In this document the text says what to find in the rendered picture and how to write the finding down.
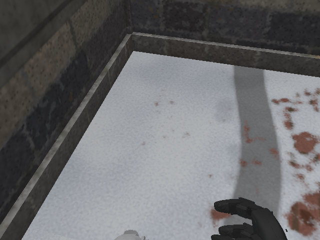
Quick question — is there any robot left shin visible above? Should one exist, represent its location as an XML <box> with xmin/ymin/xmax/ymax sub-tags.
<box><xmin>114</xmin><ymin>229</ymin><xmax>139</xmax><ymax>240</ymax></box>

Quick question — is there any right robot hand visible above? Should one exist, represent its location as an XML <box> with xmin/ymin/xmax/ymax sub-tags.
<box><xmin>211</xmin><ymin>197</ymin><xmax>288</xmax><ymax>240</ymax></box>

